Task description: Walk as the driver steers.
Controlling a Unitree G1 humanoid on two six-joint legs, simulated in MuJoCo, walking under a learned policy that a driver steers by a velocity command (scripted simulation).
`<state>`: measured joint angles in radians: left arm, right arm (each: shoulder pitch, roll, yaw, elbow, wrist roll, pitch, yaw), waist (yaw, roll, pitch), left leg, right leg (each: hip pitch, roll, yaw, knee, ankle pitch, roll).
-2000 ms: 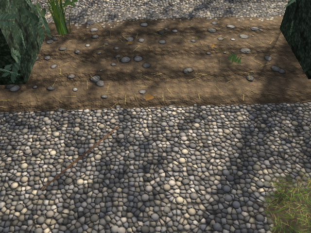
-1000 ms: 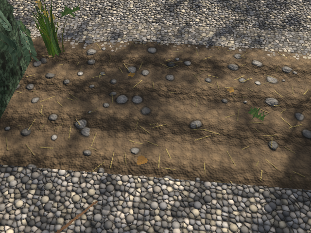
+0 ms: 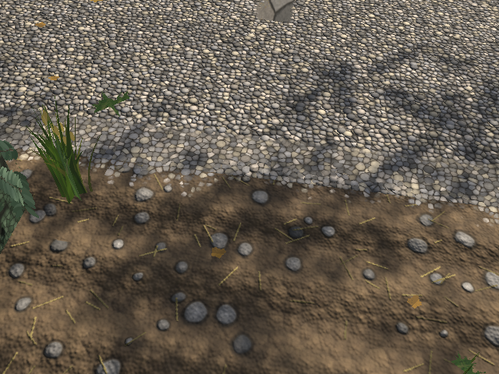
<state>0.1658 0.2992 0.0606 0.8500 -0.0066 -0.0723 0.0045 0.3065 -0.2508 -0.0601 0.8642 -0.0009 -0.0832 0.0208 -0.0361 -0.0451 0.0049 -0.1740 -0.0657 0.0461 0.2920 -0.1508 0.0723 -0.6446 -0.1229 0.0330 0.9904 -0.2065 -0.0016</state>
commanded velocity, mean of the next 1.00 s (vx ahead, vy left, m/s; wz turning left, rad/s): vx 0.50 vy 0.00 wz -0.24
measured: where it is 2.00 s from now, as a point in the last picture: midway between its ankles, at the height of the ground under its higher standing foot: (319, 220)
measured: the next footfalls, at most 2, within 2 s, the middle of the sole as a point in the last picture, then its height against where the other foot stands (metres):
right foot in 0.30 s outside the picture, level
left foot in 0.80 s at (250, 318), level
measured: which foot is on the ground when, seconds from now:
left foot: down 0.00-0.32, up 0.34-0.78, down 0.80-1.00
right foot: up 0.00-0.28, down 0.30-0.82, up 0.84-1.00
